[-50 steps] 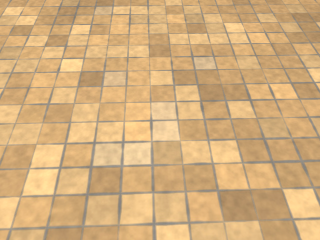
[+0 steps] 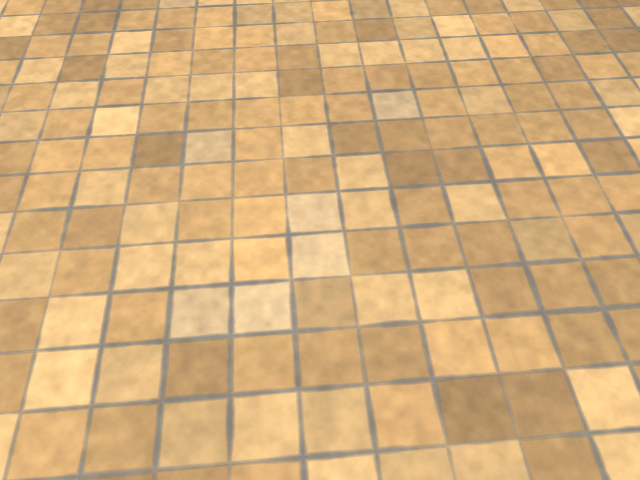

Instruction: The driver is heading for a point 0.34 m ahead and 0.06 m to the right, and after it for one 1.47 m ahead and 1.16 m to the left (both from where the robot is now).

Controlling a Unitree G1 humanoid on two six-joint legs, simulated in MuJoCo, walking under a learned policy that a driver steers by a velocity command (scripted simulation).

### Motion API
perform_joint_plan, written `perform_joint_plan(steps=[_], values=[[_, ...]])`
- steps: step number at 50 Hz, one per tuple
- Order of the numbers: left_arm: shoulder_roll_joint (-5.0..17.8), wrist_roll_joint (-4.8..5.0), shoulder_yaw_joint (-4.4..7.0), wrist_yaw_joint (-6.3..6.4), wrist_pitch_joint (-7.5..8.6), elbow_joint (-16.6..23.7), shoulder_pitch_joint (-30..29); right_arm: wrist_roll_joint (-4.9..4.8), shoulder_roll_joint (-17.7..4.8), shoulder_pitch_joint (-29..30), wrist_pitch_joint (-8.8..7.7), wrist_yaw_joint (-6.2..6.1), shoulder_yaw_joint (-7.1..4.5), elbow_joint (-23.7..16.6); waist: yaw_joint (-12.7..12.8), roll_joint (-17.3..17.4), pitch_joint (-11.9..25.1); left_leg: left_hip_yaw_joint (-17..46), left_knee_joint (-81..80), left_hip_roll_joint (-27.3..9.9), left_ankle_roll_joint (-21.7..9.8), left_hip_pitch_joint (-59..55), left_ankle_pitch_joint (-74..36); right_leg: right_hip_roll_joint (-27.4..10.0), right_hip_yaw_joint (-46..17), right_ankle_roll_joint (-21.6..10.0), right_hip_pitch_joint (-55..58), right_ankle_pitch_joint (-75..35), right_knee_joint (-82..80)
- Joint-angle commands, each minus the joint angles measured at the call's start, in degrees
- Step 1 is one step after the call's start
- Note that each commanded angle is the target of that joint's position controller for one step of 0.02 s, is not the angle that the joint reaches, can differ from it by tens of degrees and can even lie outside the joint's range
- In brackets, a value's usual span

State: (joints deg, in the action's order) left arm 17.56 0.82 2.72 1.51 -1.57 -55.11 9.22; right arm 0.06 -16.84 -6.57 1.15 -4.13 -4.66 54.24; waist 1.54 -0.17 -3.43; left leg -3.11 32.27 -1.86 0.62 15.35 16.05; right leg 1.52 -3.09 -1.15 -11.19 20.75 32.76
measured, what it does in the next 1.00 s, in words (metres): walks ahead: right foot, then left foot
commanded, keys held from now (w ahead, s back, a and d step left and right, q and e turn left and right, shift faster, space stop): e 0.34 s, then w+e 0.10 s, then w+q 0.40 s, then q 0.16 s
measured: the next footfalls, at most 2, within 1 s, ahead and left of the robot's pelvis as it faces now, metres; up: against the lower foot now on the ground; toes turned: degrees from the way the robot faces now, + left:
right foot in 0.32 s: -0.02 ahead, -0.14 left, +0.00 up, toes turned -14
left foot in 0.94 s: +0.33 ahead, +0.04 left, +0.00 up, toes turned -4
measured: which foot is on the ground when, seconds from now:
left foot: down 0.00-0.32, up 0.34-0.92, down 0.94-1.00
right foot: down 0.00-0.06, up 0.08-0.30, down 0.32-0.92, up 0.94-1.00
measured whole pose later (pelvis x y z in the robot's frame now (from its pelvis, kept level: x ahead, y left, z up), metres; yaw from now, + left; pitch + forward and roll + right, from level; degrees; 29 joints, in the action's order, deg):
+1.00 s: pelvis +0.19 -0.04 -0.01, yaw -5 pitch +2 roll +0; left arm 16.5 0.0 3.3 1.2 3.2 -49.3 17.9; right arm -0.7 -17.6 -4.4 -4.3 2.5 -3.8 46.3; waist 2.1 0.1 -3.8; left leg -2.0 33.5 2.4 -4.6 27.5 8.1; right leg -0.3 -0.2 2.1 -12.0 32.0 61.2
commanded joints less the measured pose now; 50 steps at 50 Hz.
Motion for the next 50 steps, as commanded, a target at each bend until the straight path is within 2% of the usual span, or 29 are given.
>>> perform_joint_plan(steps=[1,2,3,4,5,6,7,8,11,13,15,16,17,18,19,20,21,22,25,28,33,41,43,45,46,47,48,49,50], values=[[8.7,-0.03,2.20,0.73,0.52,5.2,-1.9,0.16,-6.3,-1.4,-0.74,-0.06,-1.69,-3.0,-1.4,-2.6,3.7,3.1,0.4,-1.1,-2.4,-8.0,-10.8,-6.2,-11.7,-6.3,-11.1,-15.4,-5.5],[8.2,0.01,2.18,0.83,0.46,6.1,-2.8,0.18,-7.0,-3.1,-0.89,0.00,-1.97,-2.8,-2.2,-0.8,4.3,4.8,-1.6,-3.2,-3.7,-10.6,-11.0,-5.0,-10.4,-5.2,-14.0,-13.6,-2.8],[6.8,0.19,1.90,0.93,0.30,7.2,-3.7,0.37,-8.3,-6.2,-1.00,-0.04,-2.36,-2.2,-3.5,3.3,5.4,8.6,-5.9,-8.1,-6.4,-14.2,-12.9,-2.7,-6.5,-2.9,-17.8,-9.8,3.3],[4.5,0.45,1.43,0.96,-0.07,7.9,-3.1,0.81,-10.3,-8.3,-1.33,0.01,-2.70,-1.8,-4.3,11.0,7.3,17.6,-12.5,-17.9,-12.2,-16.1,-18.2,1.6,0.9,0.2,-20.0,-0.1,15.4],[5.6,0.19,2.00,0.74,-0.53,8.4,-2.6,1.50,-9.4,-6.2,-1.94,-0.16,-1.98,-3.3,-4.2,14.2,8.2,23.9,-15.8,-26.1,-18.0,-14.3,-24.1,-0.1,2.0,2.2,-22.3,19.7,31.6],[7.4,0.56,2.97,0.23,-0.90,8.3,-1.7,1.53,-8.4,-2.7,-2.39,-0.38,-1.24,-4.9,-2.3,8.6,7.5,21.4,-16.4,-25.9,-18.3,-10.4,-22.8,-3.1,-0.8,2.4,-21.5,18.3,38.6],[6.7,1.27,3.12,0.00,-1.58,8.2,-0.5,0.85,-8.5,2.5,-2.64,-0.58,-1.15,-6.3,0.3,6.8,5.6,15.2,-16.5,-22.4,-14.9,-6.7,-17.9,-5.6,-1.8,2.4,-19.4,14.6,36.4],[5.1,1.15,2.66,-0.19,-2.11,8.1,0.1,0.30,-9.3,5.6,-2.83,-0.48,-1.33,-6.7,1.3,6.7,3.7,9.4,-17.0,-18.9,-11.6,-3.9,-14.4,-6.6,-0.4,2.6,-17.2,11.1,30.3],[3.4,0.27,2.07,-1.62,-2.48,9.7,-1.5,0.38,-10.9,4.4,-2.11,-0.46,-1.99,-5.8,-0.3,8.4,4.7,-0.1,-14.2,-15.1,-9.6,-2.0,-19.3,-5.7,4.7,3.2,-8.7,7.6,17.6],[4.5,0.44,2.71,-2.63,-2.73,10.0,0.4,-0.58,-11.3,3.4,-1.70,-0.03,-2.19,-5.4,0.0,7.9,7.4,-1.0,-10.9,-16.3,-9.5,-4.6,-20.9,-4.3,7.3,2.4,-4.6,1.7,8.9],[5.6,0.19,3.85,-2.73,-3.14,8.4,6.2,-1.64,-9.2,1.8,-1.07,0.68,-1.82,-4.4,1.9,4.5,8.5,-4.2,-2.0,-14.3,-5.2,-0.8,-12.1,-1.1,8.5,-0.7,4.4,-6.7,-3.4],[9.7,0.10,5.11,-1.89,-3.06,8.8,7.3,-0.45,-6.2,-1.3,-0.63,1.45,-1.17,-3.6,1.1,-7.6,5.6,-8.8,10.7,-9.3,-0.2,10.1,2.6,-6.5,-2.4,-4.5,9.7,-22.0,-9.6],[16.9,-1.29,5.94,-1.28,-2.11,11.7,6.8,1.88,-3.5,3.1,-0.56,1.38,-0.14,-8.1,0.6,-21.5,4.4,-6.4,26.3,0.0,4.5,25.5,25.5,-22.6,-28.7,-16.4,9.0,-35.6,-14.0],[15.7,-2.97,5.67,-1.91,0.11,11.6,8.5,0.79,-5.4,8.4,-0.90,1.26,-0.81,-9.9,3.6,-12.4,9.0,4.8,35.5,0.4,3.3,24.4,24.8,-23.7,-32.3,-21.3,5.6,-19.9,-17.5],[14.1,-2.13,5.35,-1.91,1.83,11.7,6.5,-0.71,-6.5,7.9,-1.24,1.52,-1.29,-10.3,1.5,-9.7,6.6,6.8,35.0,-0.9,1.3,27.4,18.1,-20.8,-29.0,-18.4,5.9,-0.1,-20.0],[11.7,-0.44,4.89,-1.50,2.81,12.0,3.9,-1.12,-7.9,7.2,-1.78,1.54,-1.95,-9.3,0.2,-7.6,3.4,7.3,32.5,-2.4,-0.1,28.9,11.2,-18.1,-26.6,-14.3,5.0,14.7,-21.9],[9.5,0.36,4.10,-0.95,3.20,12.4,1.7,-0.73,-9.5,6.4,-2.30,1.28,-2.57,-8.3,-0.7,-7.2,1.7,7.5,30.1,-3.0,-0.3,29.3,6.1,-17.0,-25.6,-11.9,4.7,17.5,-22.8],[8.4,0.25,3.59,-0.45,3.46,12.6,1.5,-0.25,-9.3,6.1,-2.95,1.51,-2.69,-8.0,-1.1,-7.6,1.5,7.7,28.3,-2.8,-0.2,27.6,2.0,-15.5,-24.1,-11.0,4.2,15.6,-23.6],[5.8,-0.57,2.70,0.18,4.61,10.8,6.0,-0.39,-6.4,4.3,-4.66,3.04,-2.10,-5.7,-0.4,-6.1,3.8,6.0,20.7,-2.8,0.2,26.5,-7.6,-14.1,-17.1,-9.6,10.7,4.3,-25.0],[6.7,-0.71,2.81,0.18,5.51,9.3,8.5,-0.70,-4.9,6.2,-5.32,3.81,-1.45,-5.4,1.1,-6.0,2.5,5.0,14.2,-3.0,1.1,26.4,-11.5,-14.1,-12.6,-9.5,12.6,-1.1,-26.4],[8.1,-0.91,3.28,0.02,5.95,7.8,9.5,-1.46,-5.0,7.1,-5.57,4.64,-0.73,-6.0,2.3,-6.0,-1.2,4.9,9.2,-3.6,1.4,28.0,-13.6,-16.2,-8.4,-10.1,12.8,-2.4,-29.1],[7.7,-0.45,3.58,-0.44,5.40,5.9,11.6,-1.83,-3.0,11.1,-6.61,7.22,1.31,-9.5,4.1,-4.2,-4.2,2.0,2.1,-2.6,-2.4,26.8,-12.2,-17.2,2.5,-9.1,16.8,-16.2,-26.7],[8.5,-0.29,3.78,-0.38,4.92,6.4,10.3,-1.79,-3.8,10.0,-6.60,7.91,1.15,-10.4,2.4,-5.1,-3.5,-0.3,0.3,-0.8,-4.2,22.2,-9.7,-16.9,5.0,-7.8,16.8,-30.7,-21.9],[9.7,-0.41,3.93,0.44,3.85,7.5,8.6,-1.28,-7.2,0.1,-6.42,7.93,-0.81,-8.8,-3.3,-6.3,4.4,-4.4,-0.7,4.9,-6.0,6.9,-10.2,-14.5,8.9,-5.0,15.1,-59.4,-5.4],[9.1,-0.42,3.51,0.83,3.72,8.1,9.2,-1.18,-10.1,-7.6,-6.25,7.32,-2.42,-7.1,-6.8,-4.6,9.7,-3.4,-3.0,6.5,-7.5,-5.8,-15.9,-11.8,10.8,-2.1,9.6,-59.2,6.5],[6.9,-2.10,2.47,0.77,4.23,9.9,10.2,-1.15,-14.4,-14.6,-5.59,6.01,-3.66,-6.6,-8.6,4.1,16.2,12.2,-2.8,-4.7,-11.9,-22.8,-26.2,-8.4,11.1,1.8,-5.1,-33.6,25.3],[-0.3,-2.97,0.22,-0.06,5.88,11.9,16.0,-0.06,-18.4,-13.3,-5.60,5.97,-3.42,-8.1,-2.6,16.7,25.5,43.8,-7.0,-21.5,-24.8,-37.5,-35.1,4.0,4.4,5.0,-23.8,18.0,45.0],[6.1,-0.67,1.42,-0.62,7.19,11.0,11.3,-0.40,-13.8,-13.7,-5.32,5.98,-2.50,-9.0,-7.3,7.4,27.3,40.0,-9.2,-19.2,-23.7,-36.0,-35.1,0.5,-4.4,4.0,-25.6,16.2,50.1],[7.3,0.91,1.77,-0.78,7.72,12.4,7.5,-0.82,-11.6,-10.0,-5.28,5.81,-1.92,-9.7,-6.5,6.1,18.9,30.5,-9.4,-16.8,-21.3,-29.1,-36.8,-2.0,-2.9,3.0,-29.1,11.7,48.0]])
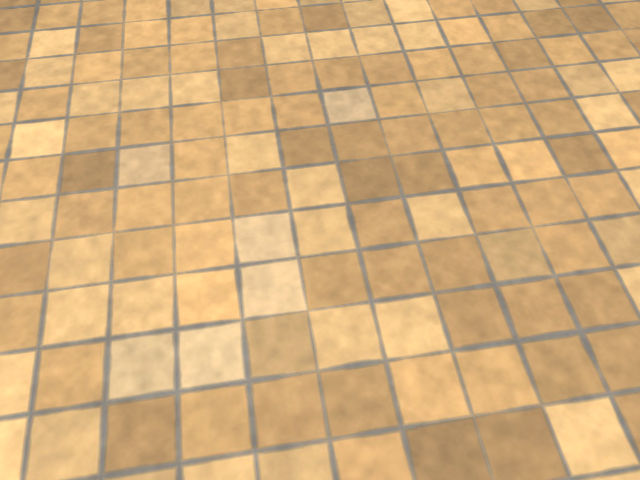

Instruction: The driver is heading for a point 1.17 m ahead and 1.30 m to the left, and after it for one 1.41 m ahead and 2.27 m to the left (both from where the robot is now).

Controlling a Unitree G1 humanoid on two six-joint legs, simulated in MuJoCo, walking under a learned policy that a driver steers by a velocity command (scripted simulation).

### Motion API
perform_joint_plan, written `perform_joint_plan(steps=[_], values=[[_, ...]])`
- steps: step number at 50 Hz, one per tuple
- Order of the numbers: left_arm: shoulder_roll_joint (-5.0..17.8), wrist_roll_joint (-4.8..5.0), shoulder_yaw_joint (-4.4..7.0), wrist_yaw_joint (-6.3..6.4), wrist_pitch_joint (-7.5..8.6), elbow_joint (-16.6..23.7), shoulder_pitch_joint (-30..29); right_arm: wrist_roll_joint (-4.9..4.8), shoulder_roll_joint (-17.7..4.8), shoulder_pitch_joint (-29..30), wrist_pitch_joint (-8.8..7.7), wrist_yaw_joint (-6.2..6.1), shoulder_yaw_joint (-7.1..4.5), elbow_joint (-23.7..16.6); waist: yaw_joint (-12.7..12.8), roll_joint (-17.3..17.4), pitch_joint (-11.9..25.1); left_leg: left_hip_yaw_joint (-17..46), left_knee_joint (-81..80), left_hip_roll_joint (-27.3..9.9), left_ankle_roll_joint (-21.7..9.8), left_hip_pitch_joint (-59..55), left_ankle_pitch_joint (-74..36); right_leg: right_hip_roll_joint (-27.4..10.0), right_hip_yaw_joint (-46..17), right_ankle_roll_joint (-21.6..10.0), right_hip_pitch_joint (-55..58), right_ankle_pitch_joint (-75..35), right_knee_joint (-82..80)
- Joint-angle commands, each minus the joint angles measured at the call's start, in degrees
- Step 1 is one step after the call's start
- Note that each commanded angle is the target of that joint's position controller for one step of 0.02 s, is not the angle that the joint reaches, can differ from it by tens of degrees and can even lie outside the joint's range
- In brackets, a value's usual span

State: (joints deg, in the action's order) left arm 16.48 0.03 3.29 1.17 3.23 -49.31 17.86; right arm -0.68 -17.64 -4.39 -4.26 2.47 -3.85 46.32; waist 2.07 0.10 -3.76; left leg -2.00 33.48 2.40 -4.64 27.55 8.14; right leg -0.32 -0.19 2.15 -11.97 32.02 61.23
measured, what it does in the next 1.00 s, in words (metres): walks ahead, turning left: right foot, then left foot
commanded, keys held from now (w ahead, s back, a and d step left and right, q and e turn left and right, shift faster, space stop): q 1.00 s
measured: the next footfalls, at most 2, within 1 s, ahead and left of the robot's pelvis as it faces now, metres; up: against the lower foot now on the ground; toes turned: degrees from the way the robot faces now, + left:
right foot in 0.42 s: +0.27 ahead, -0.11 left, +0.00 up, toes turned +21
left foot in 0.84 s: +0.13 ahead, +0.12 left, +0.00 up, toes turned +32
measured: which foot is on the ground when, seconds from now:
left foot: down 0.00-0.42, up 0.44-0.82, down 0.84-1.00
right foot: up 0.00-0.40, down 0.42-0.84, up 0.86-1.00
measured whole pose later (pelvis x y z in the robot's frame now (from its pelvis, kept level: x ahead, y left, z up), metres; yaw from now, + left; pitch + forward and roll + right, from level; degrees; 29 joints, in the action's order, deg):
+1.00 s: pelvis +0.14 +0.02 +0.02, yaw +35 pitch +2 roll -2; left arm 19.1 -0.5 5.6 2.4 -1.1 -39.6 7.2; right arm -0.2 -17.3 -11.5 1.5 -0.2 -4.1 36.5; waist -0.4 -2.7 -3.6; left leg 2.9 29.1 1.7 -2.8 17.1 13.6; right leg -1.3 -1.2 3.6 -30.2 25.8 63.0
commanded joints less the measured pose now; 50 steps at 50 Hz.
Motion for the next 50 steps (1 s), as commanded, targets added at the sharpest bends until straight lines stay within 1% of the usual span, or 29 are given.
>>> perform_joint_plan(steps=[1,2,4,5,8,10,16,18,20,21,22,23,24,25,26,27,29,31,35,38,41,42,43,44,45,46,47,48,50], values=[[8.5,1.13,1.30,0.09,2.90,6.5,-2.6,-0.58,-9.0,-8.8,0.32,-0.91,-2.30,-2.7,-5.3,0.3,13.6,23.3,-11.6,-17.8,-13.5,-32.7,-28.9,-2.9,-4.7,-0.4,-27.3,-3.9,15.3],[8.9,0.00,1.80,0.72,2.32,6.8,-3.6,-0.46,-7.9,-6.1,0.71,-1.17,-2.00,-3.6,-3.8,-0.6,10.1,20.5,-13.1,-16.0,-12.4,-24.7,-28.9,-4.0,-4.4,-0.1,-24.7,-6.5,11.6],[7.8,-0.41,2.04,1.11,0.55,7.2,-1.2,0.88,-8.0,-4.0,1.12,-1.47,-1.88,-4.7,-0.8,1.9,8.5,17.7,-15.9,-13.8,-12.6,-15.1,-30.3,-3.9,-4.2,0.6,-18.3,-8.8,7.8],[6.6,-0.55,1.82,1.31,-0.07,7.3,0.0,0.96,-8.5,-3.6,1.06,-1.57,-2.08,-4.9,-0.1,2.7,8.6,16.5,-16.1,-13.1,-12.8,-13.3,-32.5,-3.5,-3.8,1.3,-17.4,-9.8,5.4],[5.8,-1.05,1.66,2.06,-1.02,8.9,-1.7,0.28,-9.7,-3.6,1.51,-2.34,-2.48,-5.1,-0.1,3.7,9.9,15.5,-15.1,-11.6,-11.6,-13.3,-34.0,-2.1,-3.7,2.9,-18.6,-14.4,-3.2],[5.4,-1.02,1.50,2.10,-1.38,10.0,-4.1,-0.45,-9.8,-3.9,2.49,-3.04,-2.57,-5.2,-0.9,4.4,10.8,16.1,-14.1,-10.6,-9.9,-14.4,-28.8,-1.6,-4.4,3.6,-18.8,-18.5,-8.5],[5.8,-0.23,1.47,1.10,-0.99,13.1,-11.5,-0.46,-10.0,-4.8,4.96,-4.16,-2.65,-5.8,-3.4,6.8,8.8,23.5,-11.1,-9.8,-7.7,-16.4,-15.0,1.2,-6.2,3.8,-17.1,-19.1,-21.4],[6.6,-0.03,1.82,0.67,-0.22,13.3,-10.9,-0.51,-9.7,-4.4,5.34,-4.12,-2.51,-6.4,-2.9,7.8,9.1,26.8,-8.3,-9.8,-7.1,-18.2,-17.9,2.3,-6.4,3.0,-14.5,-16.8,-25.9],[7.2,0.23,2.29,0.32,0.65,12.6,-7.8,-0.96,-9.0,-2.1,5.65,-4.30,-2.12,-7.5,-0.3,8.7,9.1,28.5,-5.0,-7.7,-4.6,-18.6,-17.3,2.3,-5.6,1.2,-7.9,-23.4,-37.1],[8.8,-0.13,2.76,0.42,1.02,12.4,-6.1,-0.79,-7.4,-2.5,5.71,-4.47,-1.59,-8.2,0.0,7.4,10.0,27.4,-1.6,-5.3,-2.1,-15.4,-11.5,-2.1,-7.6,-0.7,-0.5,-32.7,-41.7],[12.7,-1.04,3.46,1.06,0.64,13.3,-5.7,0.41,-4.0,-6.2,5.57,-4.39,-0.63,-8.5,-2.4,-3.9,13.7,19.9,10.2,0.0,1.2,-8.8,8.1,-15.0,-17.8,-5.8,9.0,-50.3,-39.9],[13.2,-2.87,3.61,0.67,-0.23,12.3,-4.5,-0.17,-5.3,-8.5,5.17,-4.33,-1.09,-9.7,-4.1,-18.1,13.4,12.6,19.8,7.2,4.5,3.7,33.2,-23.5,-31.5,-16.4,13.3,-63.1,-39.7],[9.7,-1.93,2.89,0.46,-0.42,13.5,-5.2,0.33,-10.2,-11.1,4.96,-4.18,-2.44,-8.0,-3.4,-12.9,13.6,12.7,31.1,3.1,6.8,5.7,32.5,-24.7,-30.5,-18.8,12.9,-62.1,-39.1],[7.4,-1.50,2.28,0.60,-0.57,14.2,-6.6,-0.49,-11.8,-10.1,5.39,-4.11,-3.34,-7.0,-3.0,-8.5,11.8,11.7,35.7,1.8,8.1,6.5,28.3,-21.1,-22.9,-16.7,11.0,-59.8,-38.1],[6.8,-1.16,2.09,0.69,-0.91,14.5,-8.4,-0.84,-10.8,-9.8,6.29,-4.40,-3.44,-6.3,-3.4,-5.6,10.4,10.5,37.2,0.7,9.3,6.7,24.8,-17.4,-17.5,-14.4,9.4,-55.2,-38.0],[6.6,-0.56,1.99,0.90,-1.22,14.5,-9.6,-0.79,-9.8,-8.7,6.98,-4.50,-3.27,-6.9,-3.2,-5.7,8.9,9.9,37.6,-0.2,10.2,7.6,21.9,-16.3,-15.1,-13.9,8.0,-52.2,-38.6],[7.3,-1.00,2.13,1.28,-1.91,14.3,-9.7,-1.22,-6.7,-7.4,7.60,-4.10,-2.43,-8.3,-2.8,-8.0,7.5,6.4,34.4,-0.6,11.0,5.8,18.3,-13.5,-9.6,-13.7,5.3,-49.8,-40.6],[7.8,-1.18,2.55,1.68,-2.44,14.0,-8.8,-1.20,-5.4,-5.1,7.55,-3.91,-2.04,-10.1,-1.4,-10.1,8.0,5.0,29.4,-1.6,11.4,6.0,17.1,-14.4,-8.1,-14.9,7.6,-48.9,-41.4],[9.9,-0.71,3.58,1.48,-2.99,14.0,-9.9,-0.57,-4.8,-3.9,7.51,-2.95,-1.69,-12.2,-0.8,-10.5,9.8,2.6,18.6,-4.0,10.3,-0.7,15.0,-16.4,-4.7,-15.3,6.9,-46.5,-42.0],[10.7,0.09,4.01,0.77,-3.04,13.7,-10.5,-0.58,-5.5,-4.4,7.90,-2.10,-2.12,-13.0,-0.8,-11.2,9.2,0.2,11.2,-3.9,8.6,-5.3,13.6,-17.2,-2.9,-14.5,5.5,-42.2,-41.4],[10.7,1.57,4.15,0.44,-3.00,13.1,-11.4,-0.56,-5.5,-8.2,8.13,-1.31,-2.83,-12.4,-3.4,-9.9,8.7,-2.6,-3.0,-2.2,4.8,-13.2,4.8,-16.6,-0.1,-10.7,2.7,-35.6,-36.3],[8.8,1.51,3.73,0.25,-2.92,11.9,-8.7,-0.38,-6.6,-10.6,8.01,-1.67,-3.47,-11.7,-3.8,-6.7,8.6,-0.9,-8.3,-1.5,2.8,-19.5,-0.8,-14.5,2.8,-6.9,-1.7,-29.6,-31.1],[5.6,-0.44,2.84,-0.11,-3.00,12.0,-6.7,-0.41,-12.3,-12.3,7.65,-2.56,-5.01,-12.2,-2.7,7.6,8.0,15.1,-12.8,-12.0,-1.6,-27.7,-17.2,-8.5,8.8,-0.9,-14.0,-12.5,-16.5],[4.4,-2.12,2.08,0.27,-3.03,15.8,-10.7,1.26,-17.1,-11.1,6.65,-2.69,-5.40,-14.3,-3.0,18.1,7.7,32.4,-12.4,-24.6,-13.6,-27.4,-30.9,-0.6,5.2,2.5,-27.1,7.9,-2.2],[7.0,-1.01,2.85,0.86,-2.98,16.4,-14.4,2.70,-14.7,-12.0,5.29,-2.14,-4.87,-14.2,-6.6,12.0,10.9,32.2,-14.6,-24.4,-16.7,-24.4,-23.0,-0.8,-2.3,1.9,-27.1,7.6,5.3],[8.1,0.00,3.33,1.12,-3.17,16.1,-14.7,2.37,-12.9,-9.6,4.42,-2.15,-4.08,-13.6,-4.7,9.9,8.2,27.1,-15.0,-20.6,-13.4,-22.3,-17.2,-1.8,-3.7,0.9,-27.0,2.5,6.9],[8.4,-0.19,3.74,1.56,-3.39,14.8,-13.0,1.12,-11.2,-6.4,4.26,-2.56,-3.71,-13.6,-2.9,7.5,6.9,23.5,-14.6,-17.3,-10.0,-21.3,-12.8,-2.4,-4.1,0.7,-26.9,-2.7,5.5],[8.9,-0.59,3.99,1.86,-3.65,14.2,-12.2,0.04,-9.5,-4.5,4.44,-2.93,-2.97,-13.9,-2.2,7.8,6.4,21.7,-14.3,-15.8,-8.4,-20.4,-13.3,-2.5,-4.2,1.1,-26.2,-5.8,4.5],[8.0,-0.69,3.92,1.46,-3.43,13.8,-10.9,0.23,-8.9,-4.2,4.86,-3.64,-2.45,-14.1,-1.5,8.2,8.0,20.1,-14.0,-13.8,-8.3,-19.1,-17.0,-0.9,-3.5,2.1,-22.8,-10.0,5.7]])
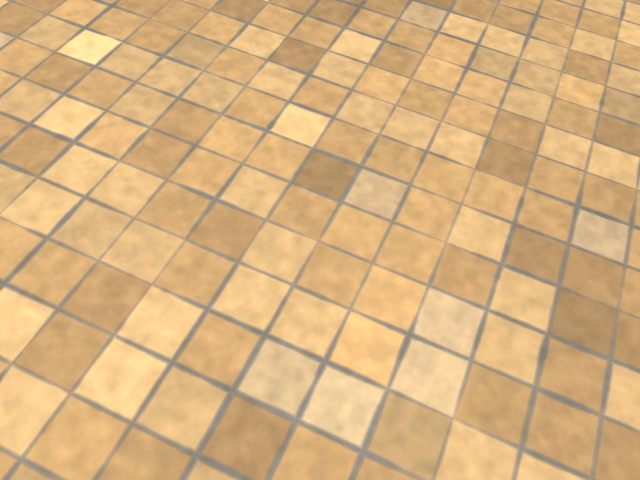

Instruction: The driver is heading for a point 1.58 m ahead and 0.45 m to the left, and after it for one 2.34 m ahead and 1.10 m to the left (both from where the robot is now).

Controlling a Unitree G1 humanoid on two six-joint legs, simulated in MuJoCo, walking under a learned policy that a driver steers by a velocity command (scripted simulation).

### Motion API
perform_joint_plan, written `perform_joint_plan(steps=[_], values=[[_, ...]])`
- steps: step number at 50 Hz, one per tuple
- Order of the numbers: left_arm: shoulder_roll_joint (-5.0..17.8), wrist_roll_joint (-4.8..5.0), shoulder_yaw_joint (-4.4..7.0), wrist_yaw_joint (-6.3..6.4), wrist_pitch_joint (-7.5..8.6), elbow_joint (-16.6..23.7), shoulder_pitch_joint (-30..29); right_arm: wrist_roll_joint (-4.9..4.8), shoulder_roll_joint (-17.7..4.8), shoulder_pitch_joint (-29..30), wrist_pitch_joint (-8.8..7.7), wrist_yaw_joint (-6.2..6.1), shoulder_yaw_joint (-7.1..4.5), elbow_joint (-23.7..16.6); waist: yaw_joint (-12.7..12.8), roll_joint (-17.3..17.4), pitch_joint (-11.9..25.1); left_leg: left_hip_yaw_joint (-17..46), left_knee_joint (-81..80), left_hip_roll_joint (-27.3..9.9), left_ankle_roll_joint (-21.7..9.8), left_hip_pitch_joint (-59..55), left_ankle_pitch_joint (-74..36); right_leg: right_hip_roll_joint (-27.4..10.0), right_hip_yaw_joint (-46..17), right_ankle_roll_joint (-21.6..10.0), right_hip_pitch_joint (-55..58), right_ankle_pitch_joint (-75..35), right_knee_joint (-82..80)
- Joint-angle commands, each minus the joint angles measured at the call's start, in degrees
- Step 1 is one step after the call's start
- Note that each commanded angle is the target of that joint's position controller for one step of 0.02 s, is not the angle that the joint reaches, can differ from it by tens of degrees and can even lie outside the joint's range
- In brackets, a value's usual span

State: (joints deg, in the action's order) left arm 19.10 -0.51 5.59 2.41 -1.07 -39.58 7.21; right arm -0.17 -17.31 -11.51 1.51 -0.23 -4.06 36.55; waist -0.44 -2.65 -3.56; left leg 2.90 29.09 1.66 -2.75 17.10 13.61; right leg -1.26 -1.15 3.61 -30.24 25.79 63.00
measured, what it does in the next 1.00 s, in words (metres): walks ahead, turning left: right foot, then left foot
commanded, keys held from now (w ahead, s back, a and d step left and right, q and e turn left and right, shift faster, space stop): q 0.38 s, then no key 0.10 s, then w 0.52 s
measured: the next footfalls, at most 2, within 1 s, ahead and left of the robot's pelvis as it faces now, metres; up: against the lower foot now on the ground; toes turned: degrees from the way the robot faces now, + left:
right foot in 0.36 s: +0.08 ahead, -0.13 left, +0.00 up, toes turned +18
left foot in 0.72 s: +0.00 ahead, +0.11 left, +0.00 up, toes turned +18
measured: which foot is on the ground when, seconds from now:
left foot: down 0.00-0.36, up 0.38-0.70, down 0.72-1.00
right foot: up 0.00-0.34, down 0.36-0.72, up 0.74-1.00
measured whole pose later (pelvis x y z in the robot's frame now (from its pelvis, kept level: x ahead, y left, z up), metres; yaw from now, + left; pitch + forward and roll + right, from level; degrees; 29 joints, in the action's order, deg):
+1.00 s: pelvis +0.10 +0.04 +0.00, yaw +19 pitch +1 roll +0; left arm 18.0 0.9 3.3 -2.3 4.1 -39.7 9.3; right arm -0.2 -15.0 -24.1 -3.3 0.0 -2.0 43.8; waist -3.8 -2.9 -1.1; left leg 1.1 12.7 1.8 -2.4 -1.8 15.8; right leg -5.0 0.0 1.5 -36.6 4.2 44.7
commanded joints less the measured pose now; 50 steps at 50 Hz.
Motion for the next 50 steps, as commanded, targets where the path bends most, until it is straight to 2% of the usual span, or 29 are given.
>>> perform_joint_plan(steps=[1,6,9,12,14,16,17,18,19,20,21,22,23,24,27,29,31,33,35,36,37,38,39,40,41,43,45,48,50], values=[[4.7,0.09,1.45,0.01,1.03,3.9,0.1,-0.07,-9.2,2.6,-0.83,-1.18,-2.20,-4.2,1.0,10.5,8.6,14.9,-9.3,-12.7,-10.4,-9.4,-23.2,0.5,-2.5,0.9,-4.0,-4.9,2.9],[2.8,0.44,0.52,-0.46,1.41,4.8,-2.7,-0.40,-10.6,1.2,-0.34,-1.82,-2.74,-3.9,-0.6,10.6,8.4,18.6,-8.2,-11.9,-10.4,-11.9,-18.0,1.7,-3.5,1.7,-2.4,-5.9,-11.4],[3.0,0.76,0.48,-0.99,1.79,5.1,-3.2,-0.31,-11.3,1.9,0.05,-1.50,-3.02,-4.2,-1.0,11.4,7.6,22.2,-7.9,-11.7,-10.7,-9.1,-14.4,2.7,-4.0,1.4,1.9,-4.5,-17.5],[3.4,1.11,0.67,-1.58,2.42,5.2,-2.5,-0.52,-11.4,2.9,0.41,-0.97,-3.13,-4.5,-1.1,11.9,7.8,25.8,-6.8,-11.1,-10.5,-8.4,-16.4,3.8,-4.3,0.7,5.8,-3.4,-22.7],[3.5,1.29,0.79,-2.06,2.91,5.1,-1.3,-0.90,-11.3,3.7,0.65,-0.79,-3.15,-4.6,-0.6,12.2,8.4,28.1,-5.5,-10.5,-9.9,-9.1,-19.0,4.2,-4.4,0.0,8.5,-4.0,-27.7],[3.3,1.16,1.07,-2.36,3.36,4.0,1.8,-1.70,-10.7,5.7,0.99,-1.04,-2.97,-5.0,1.7,11.6,8.9,28.1,-3.1,-8.0,-7.4,-7.4,-17.9,4.1,-3.3,-1.2,15.1,-12.1,-39.2],[4.6,0.73,1.54,-2.20,3.42,3.6,3.3,-1.83,-9.5,5.2,1.04,-1.30,-2.62,-5.2,2.0,9.8,9.5,26.4,-0.6,-5.8,-4.8,-3.7,-11.4,0.6,-4.8,-2.6,21.2,-18.9,-43.4],[8.2,-0.19,2.15,-1.80,3.06,4.3,3.3,-0.94,-6.4,1.8,0.95,-1.21,-1.83,-5.0,-0.2,-1.5,11.3,18.9,10.3,-0.2,-1.2,3.3,6.3,-11.0,-14.7,-7.0,27.8,-27.1,-44.3],[10.9,-1.94,2.52,-2.03,2.71,4.2,2.4,-1.48,-8.4,1.5,0.41,-1.30,-2.68,-6.1,-1.3,-13.6,7.1,8.1,21.4,7.8,2.3,14.5,24.4,-20.4,-27.2,-17.3,25.2,-37.0,-46.0],[8.2,-1.64,1.83,-1.90,3.00,5.2,0.9,-0.32,-12.5,0.0,0.01,-1.41,-4.02,-4.9,-1.1,-8.7,6.7,8.2,33.7,3.3,4.8,15.1,23.9,-23.0,-27.5,-20.9,22.3,-36.4,-45.9],[5.2,-1.03,0.89,-1.57,3.05,5.7,-1.5,-0.70,-13.4,-0.4,0.21,-1.33,-4.64,-3.5,-1.8,-5.3,5.7,8.0,38.0,2.6,5.7,14.7,20.0,-19.2,-21.6,-18.9,20.8,-34.1,-45.1],[4.3,-0.34,0.51,-1.44,2.95,5.9,-3.1,-0.73,-11.7,-1.4,0.83,-1.61,-4.45,-2.0,-2.2,-3.6,4.7,7.5,39.9,2.6,6.8,14.7,17.0,-15.1,-16.7,-16.2,20.6,-31.1,-44.4],[3.8,0.45,0.22,-1.32,2.91,5.7,-3.2,-0.52,-10.2,-1.2,1.28,-1.76,-4.07,-1.8,-1.5,-3.7,4.1,7.6,41.6,2.8,7.6,16.0,14.4,-13.8,-14.7,-15.7,21.5,-32.1,-43.9],[3.8,0.56,-0.06,-1.17,2.70,5.3,-2.5,-0.70,-8.3,-0.8,1.43,-1.62,-3.48,-1.9,-1.0,-4.0,4.0,6.8,41.2,3.1,8.2,15.5,13.3,-12.5,-12.3,-15.8,21.6,-34.9,-43.7],[4.0,0.56,-0.05,-0.82,2.20,3.4,3.3,-0.97,-5.1,3.2,0.78,-1.11,-1.76,-3.6,2.6,-6.9,5.4,2.5,28.8,0.9,8.3,16.4,9.8,-10.6,-11.5,-15.7,26.9,-11.4,-47.9],[5.7,0.87,0.24,-0.94,2.11,2.9,4.2,-0.69,-4.0,4.9,0.00,-0.45,-0.79,-4.2,3.6,-9.1,4.7,-0.5,20.1,-0.8,7.5,12.5,11.5,-11.2,-12.7,-15.7,26.0,-3.5,-50.3],[7.5,1.23,0.71,-1.34,2.12,2.5,5.0,-0.70,-3.8,5.6,-1.02,0.09,-0.36,-4.2,4.0,-9.0,3.2,-3.3,11.9,-1.0,6.1,6.6,13.6,-11.6,-12.1,-15.7,22.7,-3.2,-50.9],[8.5,2.09,0.83,-1.85,2.15,1.8,6.3,-0.95,-4.7,3.3,-2.05,0.53,-0.58,-2.9,3.0,-7.4,2.4,-4.8,2.8,-0.2,4.1,-0.1,8.5,-12.0,-11.8,-15.8,19.5,-3.5,-50.4],[7.2,2.58,0.15,-2.29,2.32,1.3,6.2,-1.06,-4.5,-2.8,-2.85,0.71,-0.80,0.1,-0.5,-5.2,2.4,-6.2,-8.4,0.8,1.6,-11.7,-0.3,-10.7,-10.1,-14.3,13.7,-4.7,-47.1],[4.2,2.03,-0.93,-2.55,2.92,1.3,5.7,-1.23,-5.4,-7.4,-3.08,0.36,-1.10,1.4,-2.8,-3.5,4.9,-2.5,-8.5,-1.7,0.4,-20.8,-0.5,-9.0,-7.9,-11.7,8.5,-5.2,-42.4],[-1.1,0.62,-2.73,-3.21,3.72,2.8,3.3,-0.90,-8.3,-14.3,-3.25,-0.22,-1.66,2.4,-5.2,6.1,8.5,11.4,-11.3,-12.3,-2.4,-29.9,1.4,-3.6,-1.4,-7.1,0.1,-1.3,-26.3],[0.2,1.36,-2.38,-2.88,4.77,6.7,0.1,-0.13,-15.5,-15.5,-3.66,0.31,-3.49,2.6,-5.4,17.7,5.7,30.2,-16.1,-23.0,-11.4,-27.4,12.2,1.6,2.9,-4.7,-12.7,7.2,-14.5],[5.1,2.40,-0.90,-2.63,5.36,6.5,-0.8,0.04,-11.7,-14.0,-4.78,0.59,-2.53,2.2,-5.8,12.4,1.5,32.5,-18.2,-23.7,-14.7,-24.4,18.0,-1.6,-1.0,-4.6,-17.2,7.7,-5.0],[6.1,2.88,-0.46,-3.04,5.60,5.6,0.6,-0.02,-8.2,-11.9,-5.55,0.60,-1.31,2.2,-4.2,11.9,-1.2,28.3,-18.8,-21.2,-13.2,-23.5,20.4,-3.3,-2.4,-5.4,-19.6,2.2,-2.3],[5.5,2.58,-0.45,-3.29,5.75,4.4,1.7,0.00,-7.0,-10.4,-6.04,0.67,-0.86,1.8,-3.4,11.4,-1.9,24.2,-19.7,-18.7,-11.6,-22.9,18.4,-4.2,-2.0,-5.7,-20.0,-2.3,-1.8],[4.5,1.51,-0.57,-3.90,6.13,4.4,0.7,-0.04,-6.1,-8.7,-5.98,0.54,-0.28,1.8,-2.6,9.8,-3.0,17.9,-21.2,-16.1,-10.0,-21.0,6.4,-5.5,-1.6,-4.9,-19.5,-10.0,-4.0],[2.6,1.17,-1.20,-4.44,6.31,4.2,0.0,0.14,-6.2,-8.8,-5.89,0.27,-0.25,2.0,-2.4,8.7,-2.0,12.4,-21.9,-14.2,-9.7,-19.2,-3.6,-5.0,0.3,-3.2,-17.1,-15.8,-7.5],[0.3,1.24,-2.38,-4.81,6.33,5.1,-4.0,-0.06,-7.1,-9.7,-5.67,-0.11,-0.35,3.2,-3.5,8.2,-2.1,5.9,-22.0,-11.8,-8.7,-15.4,-10.8,-3.6,1.9,-1.5,-11.1,-23.2,-18.6],[-0.2,1.55,-2.87,-5.24,6.48,6.2,-7.6,-0.30,-8.2,-11.7,-5.63,-0.24,-0.61,4.3,-4.7,8.3,-3.0,4.4,-22.4,-12.0,-8.4,-13.4,-11.1,-2.3,2.9,-1.6,-7.5,-26.8,-24.9]])
Keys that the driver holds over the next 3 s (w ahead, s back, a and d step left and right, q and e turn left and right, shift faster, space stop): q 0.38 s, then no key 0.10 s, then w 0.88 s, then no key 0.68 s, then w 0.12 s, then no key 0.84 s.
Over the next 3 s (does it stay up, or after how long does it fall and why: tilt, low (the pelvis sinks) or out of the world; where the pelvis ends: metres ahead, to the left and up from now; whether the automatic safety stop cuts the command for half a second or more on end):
stays up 0.59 0.15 0.00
